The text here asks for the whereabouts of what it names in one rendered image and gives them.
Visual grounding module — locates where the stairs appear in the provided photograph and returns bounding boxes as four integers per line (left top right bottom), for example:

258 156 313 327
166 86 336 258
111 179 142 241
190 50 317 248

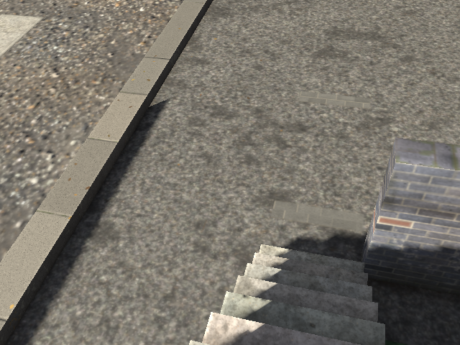
189 244 385 345

